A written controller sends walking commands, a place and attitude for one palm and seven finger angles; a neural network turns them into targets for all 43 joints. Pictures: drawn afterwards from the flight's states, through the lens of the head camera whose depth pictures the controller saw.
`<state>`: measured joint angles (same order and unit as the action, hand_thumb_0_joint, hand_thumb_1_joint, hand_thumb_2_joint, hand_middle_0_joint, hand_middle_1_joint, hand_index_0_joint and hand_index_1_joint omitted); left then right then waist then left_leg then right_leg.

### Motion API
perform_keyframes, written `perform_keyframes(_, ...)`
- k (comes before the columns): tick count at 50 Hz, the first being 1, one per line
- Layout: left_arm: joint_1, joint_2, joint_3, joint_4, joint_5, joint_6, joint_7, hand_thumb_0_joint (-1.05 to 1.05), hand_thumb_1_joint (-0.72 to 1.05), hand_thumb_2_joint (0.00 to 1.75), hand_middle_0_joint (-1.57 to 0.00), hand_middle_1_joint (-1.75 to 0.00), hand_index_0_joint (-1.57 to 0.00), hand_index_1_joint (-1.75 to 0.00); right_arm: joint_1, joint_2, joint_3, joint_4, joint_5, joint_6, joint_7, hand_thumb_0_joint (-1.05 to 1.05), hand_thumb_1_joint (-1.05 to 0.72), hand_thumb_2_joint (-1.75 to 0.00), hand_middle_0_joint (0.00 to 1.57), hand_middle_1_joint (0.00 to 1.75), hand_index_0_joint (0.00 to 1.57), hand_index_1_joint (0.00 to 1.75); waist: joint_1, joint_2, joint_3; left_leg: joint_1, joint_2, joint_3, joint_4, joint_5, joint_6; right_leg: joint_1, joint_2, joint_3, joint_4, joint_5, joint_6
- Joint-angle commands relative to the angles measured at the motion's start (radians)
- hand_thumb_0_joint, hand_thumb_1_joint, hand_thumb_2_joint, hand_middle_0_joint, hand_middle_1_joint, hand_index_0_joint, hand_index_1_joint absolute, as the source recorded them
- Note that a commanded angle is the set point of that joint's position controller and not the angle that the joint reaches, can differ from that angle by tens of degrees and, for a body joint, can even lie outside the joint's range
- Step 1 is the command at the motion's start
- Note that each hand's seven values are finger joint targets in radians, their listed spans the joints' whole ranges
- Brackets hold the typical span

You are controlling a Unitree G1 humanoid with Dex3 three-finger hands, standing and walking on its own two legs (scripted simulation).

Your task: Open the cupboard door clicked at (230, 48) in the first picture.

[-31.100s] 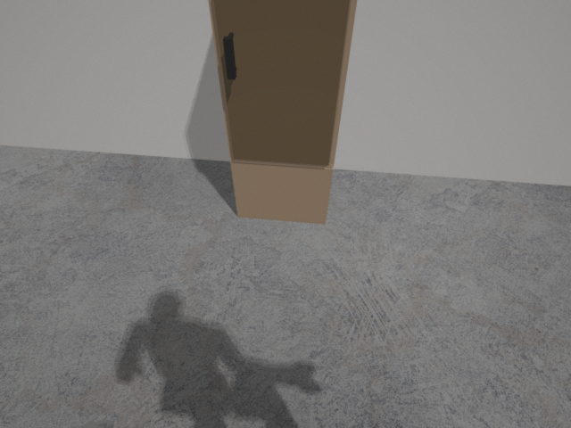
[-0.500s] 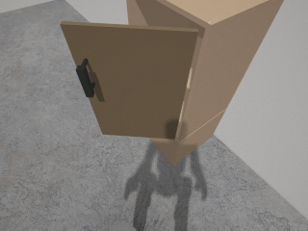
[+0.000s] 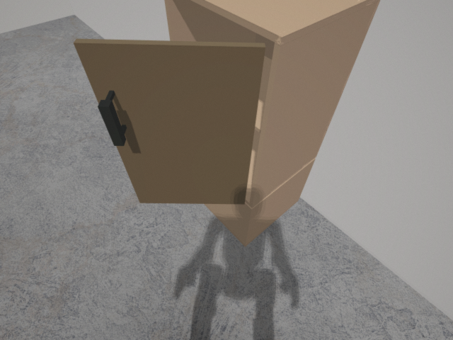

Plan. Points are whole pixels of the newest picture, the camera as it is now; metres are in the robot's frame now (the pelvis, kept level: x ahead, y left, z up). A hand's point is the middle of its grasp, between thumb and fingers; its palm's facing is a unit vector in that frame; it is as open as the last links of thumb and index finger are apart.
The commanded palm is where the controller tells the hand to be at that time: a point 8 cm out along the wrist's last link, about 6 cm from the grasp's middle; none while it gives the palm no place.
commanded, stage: come to a stop and stand still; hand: left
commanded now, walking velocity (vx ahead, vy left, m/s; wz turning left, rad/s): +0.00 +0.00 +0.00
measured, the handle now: (115, 118) +0.58 +0.30 +0.04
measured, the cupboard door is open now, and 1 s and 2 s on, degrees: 48 48 48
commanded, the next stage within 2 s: look again from close up in 1.08 s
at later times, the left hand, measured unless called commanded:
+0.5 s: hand out of the picture +0.00 +0.12 -0.18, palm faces +0.06 -0.99 -0.14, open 7.4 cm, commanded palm none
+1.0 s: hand out of the picture +0.04 +0.14 -0.17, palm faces +0.06 -0.98 -0.19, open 7.4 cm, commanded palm none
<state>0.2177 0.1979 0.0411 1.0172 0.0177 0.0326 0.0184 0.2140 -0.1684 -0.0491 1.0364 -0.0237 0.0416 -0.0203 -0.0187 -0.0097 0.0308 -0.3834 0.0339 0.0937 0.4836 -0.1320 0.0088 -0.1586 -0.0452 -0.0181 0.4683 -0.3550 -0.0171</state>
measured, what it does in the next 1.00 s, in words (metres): shifts its weight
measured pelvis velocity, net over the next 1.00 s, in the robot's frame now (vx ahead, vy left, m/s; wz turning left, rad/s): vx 0.06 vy -0.03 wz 0.02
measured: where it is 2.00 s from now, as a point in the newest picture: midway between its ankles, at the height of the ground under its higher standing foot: outside the picture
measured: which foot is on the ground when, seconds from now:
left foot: down 0.00-1.00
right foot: down 0.00-1.00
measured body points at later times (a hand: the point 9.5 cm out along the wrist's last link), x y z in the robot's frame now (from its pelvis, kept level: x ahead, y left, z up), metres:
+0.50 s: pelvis +0.03 -0.02 +0.00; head +0.05 -0.02 +0.45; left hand +0.00 +0.18 -0.16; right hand -0.02 -0.23 -0.16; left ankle +0.08 +0.11 -0.73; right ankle -0.05 -0.14 -0.73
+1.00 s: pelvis +0.06 -0.03 +0.00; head +0.08 -0.03 +0.45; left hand +0.04 +0.19 -0.16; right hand +0.09 -0.26 -0.16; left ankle +0.08 +0.11 -0.73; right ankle -0.05 -0.14 -0.73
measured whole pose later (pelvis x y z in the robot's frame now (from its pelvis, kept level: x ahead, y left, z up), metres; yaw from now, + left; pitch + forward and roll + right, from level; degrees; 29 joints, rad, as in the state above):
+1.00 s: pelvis +0.06 -0.03 +0.00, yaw +1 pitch -1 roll +1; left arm 0.29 0.14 0.01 1.13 0.01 0.00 0.04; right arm 0.19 -0.16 -0.02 1.14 -0.02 0.01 -0.05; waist 0.00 -0.02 0.05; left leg -0.25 0.04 0.03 0.47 -0.20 -0.03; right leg 0.02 -0.02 -0.05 0.39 -0.39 -0.01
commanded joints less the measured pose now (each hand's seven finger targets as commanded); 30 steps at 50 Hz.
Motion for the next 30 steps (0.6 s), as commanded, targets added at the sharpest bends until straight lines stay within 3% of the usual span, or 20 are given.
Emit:
perform_keyframes(1, -0.005, 0.129, 0.005, -0.019, -0.001, -0.031, 0.012, 0.0, 0.9, 0.9, -0.2, -0.3, -0.2, -0.3, 0.032, -0.059, -0.002, -0.026, -0.003, -0.013, 0.014, 0.0, -0.9, -0.9, 0.2, 0.3, 0.2, 0.3, -0.015, -0.216, 0.058, 0.126, -0.001, -0.066, 0.046, -0.116, -0.026, -0.229, -0.181, 0.183, -0.286, -0.14, -0.096)
perform_keyframes(2, -0.014, 0.102, -0.005, -0.008, -0.007, -0.038, 0.012, 0.0, 0.9, 0.9, -0.2, -0.3, -0.2, -0.3, 0.062, -0.066, 0.002, -0.002, -0.002, -0.018, 0.01, 0.0, -0.9, -0.9, 0.2, 0.3, 0.2, 0.3, -0.023, -0.23, 0.067, 0.155, 0.006, -0.079, 0.026, -0.054, -0.021, -0.213, -0.152, 0.132, -0.246, -0.023, -0.08)
perform_keyframes(4, 0.011, 0.076, -0.015, 0.014, -0.014, -0.044, 0.011, 0.0, 0.9, 0.9, -0.2, -0.3, -0.2, -0.3, 0.12, -0.079, 0.006, 0.041, 0.004, -0.03, 0.004, 0.0, -0.9, -0.9, 0.2, 0.3, 0.2, 0.3, -0.028, -0.14, 0.032, 0.22, 0.034, -0.104, -0.033, 0.039, -0.016, -0.182, -0.107, 0.073, -0.177, 0.043, -0.047)
perform_keyframes(5, 0.035, 0.063, -0.017, 0.025, -0.015, -0.042, 0.013, 0.0, 0.9, 0.9, -0.2, -0.3, -0.2, -0.3, 0.123, -0.082, 0.006, 0.056, 0.006, -0.032, 0.001, 0.0, -0.9, -0.9, 0.2, 0.3, 0.2, 0.3, -0.019, -0.093, 0.046, 0.233, 0.051, -0.115, -0.046, 0.044, -0.013, -0.187, -0.083, 0.064, -0.172, 0.011, -0.037)
perform_keyframes(7, 0.051, 0.06, -0.014, 0.04, -0.014, -0.031, 0.015, 0.0, 0.9, 0.9, -0.2, -0.3, -0.2, -0.3, 0.133, -0.08, 0.005, 0.076, 0.006, -0.023, -0.001, 0.0, -0.9, -0.9, 0.2, 0.3, 0.2, 0.3, -0.02, -0.024, 0.109, 0.187, 0.052, -0.115, -0.054, -0.064, -0.02, -0.217, -0.085, 0.076, -0.202, -0.135, -0.036)
perform_keyframes(9, 0.072, 0.056, -0.014, 0.059, -0.015, -0.027, 0.013, 0.0, 0.9, 0.9, -0.2, -0.3, -0.2, -0.3, 0.138, -0.065, 0.011, 0.088, 0.004, -0.022, -0.004, 0.0, -0.9, -0.9, 0.2, 0.3, 0.2, 0.3, -0.013, 0.007, 0.139, 0.166, 0.046, -0.12, -0.067, -0.083, -0.018, -0.221, -0.078, 0.078, -0.195, -0.141, -0.038)
perform_keyframes(15, 0.127, 0.024, -0.016, 0.094, -0.019, -0.035, 0.015, 0.0, 0.9, 0.9, -0.2, -0.3, -0.2, -0.3, 0.165, -0.046, 0.016, 0.111, 0.007, -0.03, -0.013, 0.0, -0.9, -0.9, 0.2, 0.3, 0.2, 0.3, 0.002, -0.013, 0.104, 0.164, 0.053, -0.119, -0.07, -0.02, -0.011, -0.135, -0.066, 0.063, -0.185, -0.043, -0.035)
perform_keyframes(21, 0.16, 0.003, -0.015, 0.106, -0.019, -0.041, 0.021, 0.0, 0.9, 0.9, -0.2, -0.3, -0.2, -0.3, 0.167, -0.044, 0.016, 0.118, 0.009, -0.045, -0.022, 0.0, -0.9, -0.9, 0.2, 0.3, 0.2, 0.3, 0.009, 0.013, 0.032, 0.192, 0.071, -0.124, -0.054, 0.12, 0.0, -0.039, -0.062, 0.038, -0.14, 0.148, -0.025)
perform_keyframes(30, 0.178, -0.004, -0.015, 0.111, -0.013, -0.041, 0.025, 0.0, 0.9, 0.9, -0.2, -0.3, -0.2, -0.3, 0.117, -0.047, 0.014, 0.11, 0.012, -0.046, -0.026, 0.0, -0.9, -0.9, 0.2, 0.3, 0.2, 0.3, 0.013, -0.007, 0.036, 0.228, 0.076, -0.118, -0.043, 0.166, 0.006, -0.028, -0.062, 0.029, -0.136, 0.232, -0.014)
